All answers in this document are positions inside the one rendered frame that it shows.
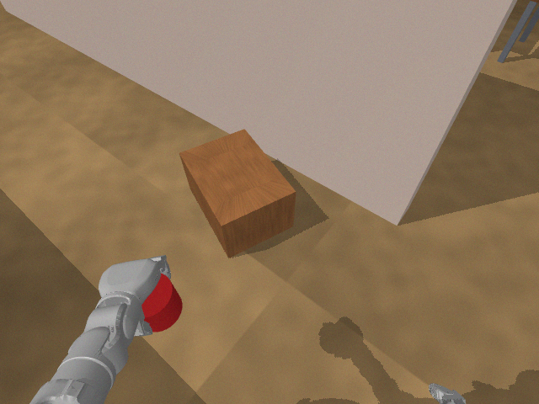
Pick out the right robot hand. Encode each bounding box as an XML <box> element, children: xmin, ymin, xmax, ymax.
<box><xmin>429</xmin><ymin>383</ymin><xmax>466</xmax><ymax>404</ymax></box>

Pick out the left robot arm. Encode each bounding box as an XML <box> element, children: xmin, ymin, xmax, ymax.
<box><xmin>30</xmin><ymin>291</ymin><xmax>142</xmax><ymax>404</ymax></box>

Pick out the left robot hand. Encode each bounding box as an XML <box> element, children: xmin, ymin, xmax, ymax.
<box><xmin>99</xmin><ymin>255</ymin><xmax>171</xmax><ymax>337</ymax></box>

